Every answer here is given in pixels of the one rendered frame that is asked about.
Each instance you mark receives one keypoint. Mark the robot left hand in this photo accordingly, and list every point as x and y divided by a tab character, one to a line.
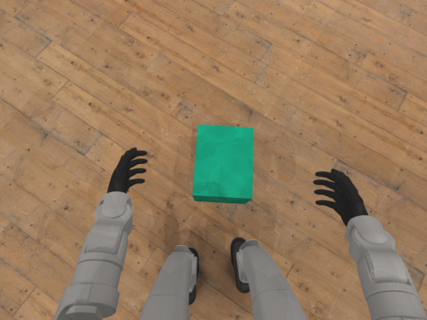
120	177

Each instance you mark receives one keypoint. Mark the robot right forearm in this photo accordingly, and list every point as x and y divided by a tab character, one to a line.
386	283

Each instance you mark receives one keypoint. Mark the carton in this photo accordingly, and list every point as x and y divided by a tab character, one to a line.
223	171

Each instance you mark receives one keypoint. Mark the robot right hand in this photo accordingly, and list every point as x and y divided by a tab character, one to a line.
348	203

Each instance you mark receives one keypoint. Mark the right robot foot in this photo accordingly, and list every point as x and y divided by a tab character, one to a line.
235	246

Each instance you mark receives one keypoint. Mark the right robot shin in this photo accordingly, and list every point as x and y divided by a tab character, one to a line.
250	242

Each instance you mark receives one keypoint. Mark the robot left forearm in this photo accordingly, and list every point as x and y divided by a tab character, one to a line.
92	293

